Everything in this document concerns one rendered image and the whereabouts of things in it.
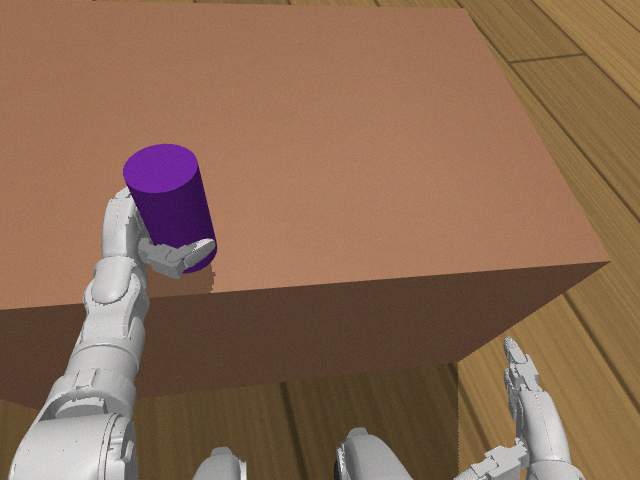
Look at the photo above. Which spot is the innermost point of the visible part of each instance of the right robot arm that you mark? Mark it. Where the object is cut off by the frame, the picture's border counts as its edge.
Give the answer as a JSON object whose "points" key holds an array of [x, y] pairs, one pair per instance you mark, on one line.
{"points": [[553, 470]]}

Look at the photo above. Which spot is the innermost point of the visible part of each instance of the right robot hand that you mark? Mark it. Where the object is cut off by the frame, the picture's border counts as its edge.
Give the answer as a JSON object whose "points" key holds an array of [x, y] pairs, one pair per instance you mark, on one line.
{"points": [[539, 431]]}

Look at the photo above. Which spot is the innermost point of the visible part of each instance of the can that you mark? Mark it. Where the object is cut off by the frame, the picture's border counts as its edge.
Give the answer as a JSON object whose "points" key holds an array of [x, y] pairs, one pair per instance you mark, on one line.
{"points": [[166, 185]]}

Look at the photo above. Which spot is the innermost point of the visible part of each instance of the left robot hand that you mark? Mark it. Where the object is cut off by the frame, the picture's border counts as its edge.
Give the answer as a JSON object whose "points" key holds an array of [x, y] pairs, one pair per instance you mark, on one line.
{"points": [[125, 234]]}

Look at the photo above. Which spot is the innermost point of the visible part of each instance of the left robot arm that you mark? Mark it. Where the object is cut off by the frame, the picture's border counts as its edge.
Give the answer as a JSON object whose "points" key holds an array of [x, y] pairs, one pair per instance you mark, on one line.
{"points": [[84, 431]]}

